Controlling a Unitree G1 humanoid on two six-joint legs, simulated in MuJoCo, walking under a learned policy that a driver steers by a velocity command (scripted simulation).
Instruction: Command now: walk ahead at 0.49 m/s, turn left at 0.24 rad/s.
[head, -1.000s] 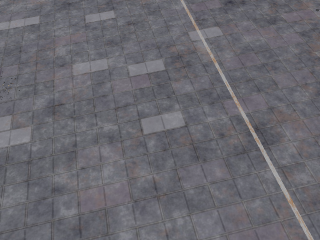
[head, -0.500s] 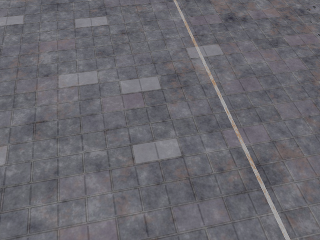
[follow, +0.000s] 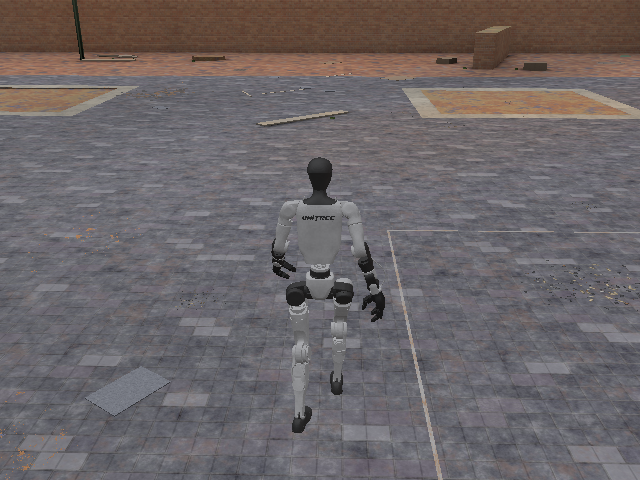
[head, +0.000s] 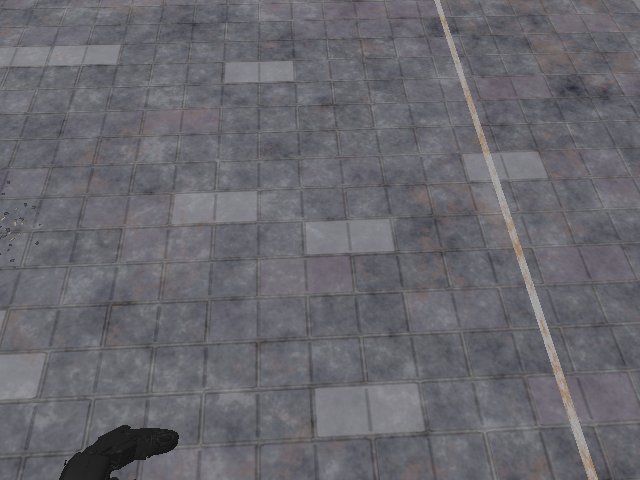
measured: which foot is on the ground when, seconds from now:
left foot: down 0.00-0.00, up 0.02-0.48, down 0.50-0.98, up 1.00-1.00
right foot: down 0.00-0.50, up 0.52-0.94, down 0.96-1.00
